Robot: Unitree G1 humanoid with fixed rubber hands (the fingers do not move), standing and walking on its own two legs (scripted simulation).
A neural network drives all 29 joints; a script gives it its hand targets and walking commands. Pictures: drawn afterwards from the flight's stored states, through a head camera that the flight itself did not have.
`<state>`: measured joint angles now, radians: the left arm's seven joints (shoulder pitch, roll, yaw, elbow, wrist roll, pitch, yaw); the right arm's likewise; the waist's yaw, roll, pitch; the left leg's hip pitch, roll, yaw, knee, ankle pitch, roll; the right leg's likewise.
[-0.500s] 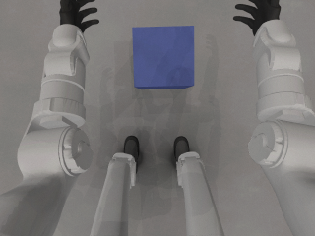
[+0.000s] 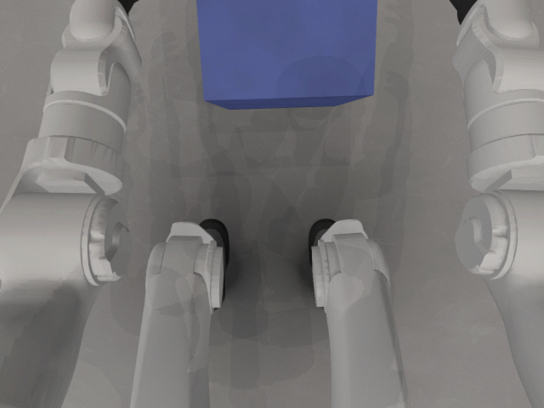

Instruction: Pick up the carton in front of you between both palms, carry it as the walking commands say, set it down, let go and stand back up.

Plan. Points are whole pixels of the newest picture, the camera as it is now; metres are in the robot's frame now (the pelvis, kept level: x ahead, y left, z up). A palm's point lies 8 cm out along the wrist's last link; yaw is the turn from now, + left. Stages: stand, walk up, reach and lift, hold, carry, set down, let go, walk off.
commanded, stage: reach and lift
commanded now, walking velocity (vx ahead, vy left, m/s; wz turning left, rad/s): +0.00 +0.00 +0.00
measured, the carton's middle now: (283, 36) +0.56 -0.03 -0.33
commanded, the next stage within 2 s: none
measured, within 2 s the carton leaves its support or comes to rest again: leaves its support in 1.22 s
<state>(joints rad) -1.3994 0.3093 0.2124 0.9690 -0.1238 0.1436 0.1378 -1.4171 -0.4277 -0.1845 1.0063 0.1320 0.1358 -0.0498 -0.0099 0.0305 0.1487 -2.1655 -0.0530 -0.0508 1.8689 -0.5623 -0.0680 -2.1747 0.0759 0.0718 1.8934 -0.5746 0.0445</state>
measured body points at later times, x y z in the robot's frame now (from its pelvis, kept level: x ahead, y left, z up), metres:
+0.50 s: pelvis -0.01 +0.00 -0.08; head +0.38 -0.01 +0.13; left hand +0.57 +0.15 -0.28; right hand +0.57 -0.22 -0.27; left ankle +0.09 +0.13 -0.42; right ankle +0.08 -0.12 -0.42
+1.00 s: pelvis -0.02 +0.00 -0.09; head +0.36 -0.02 +0.13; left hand +0.57 +0.12 -0.27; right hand +0.56 -0.19 -0.27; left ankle +0.09 +0.13 -0.42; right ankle +0.08 -0.12 -0.42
